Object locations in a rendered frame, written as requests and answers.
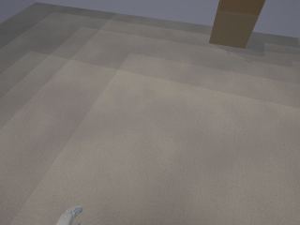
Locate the cupboard door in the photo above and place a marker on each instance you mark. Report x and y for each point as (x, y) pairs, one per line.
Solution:
(242, 6)

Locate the robot left hand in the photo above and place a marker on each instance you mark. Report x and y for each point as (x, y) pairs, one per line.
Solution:
(71, 213)

